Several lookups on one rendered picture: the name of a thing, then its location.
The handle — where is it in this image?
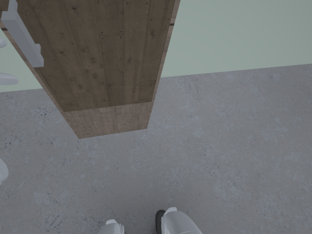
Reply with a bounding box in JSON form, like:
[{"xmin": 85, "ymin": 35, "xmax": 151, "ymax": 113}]
[{"xmin": 1, "ymin": 0, "xmax": 44, "ymax": 67}]

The cupboard door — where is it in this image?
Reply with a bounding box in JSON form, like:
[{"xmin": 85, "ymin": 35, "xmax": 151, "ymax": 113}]
[{"xmin": 0, "ymin": 0, "xmax": 175, "ymax": 112}]

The left robot hand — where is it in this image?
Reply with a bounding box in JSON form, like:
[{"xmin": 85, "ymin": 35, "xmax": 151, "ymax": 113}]
[{"xmin": 0, "ymin": 38, "xmax": 19, "ymax": 85}]

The robot left thigh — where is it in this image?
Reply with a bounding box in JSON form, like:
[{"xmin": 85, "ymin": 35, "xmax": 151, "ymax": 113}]
[{"xmin": 98, "ymin": 223, "xmax": 124, "ymax": 234}]

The right robot shin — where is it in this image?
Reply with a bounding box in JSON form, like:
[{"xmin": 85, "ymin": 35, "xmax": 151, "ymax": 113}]
[{"xmin": 161, "ymin": 207, "xmax": 177, "ymax": 234}]

